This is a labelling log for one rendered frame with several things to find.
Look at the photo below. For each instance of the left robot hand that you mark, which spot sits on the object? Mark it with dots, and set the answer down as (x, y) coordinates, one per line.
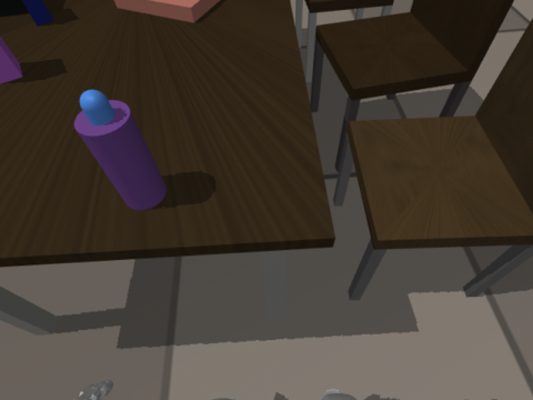
(96, 392)

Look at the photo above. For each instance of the table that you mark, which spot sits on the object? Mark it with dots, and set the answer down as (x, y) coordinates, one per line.
(223, 107)

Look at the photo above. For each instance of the chair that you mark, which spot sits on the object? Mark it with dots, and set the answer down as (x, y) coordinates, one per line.
(319, 6)
(437, 43)
(449, 182)

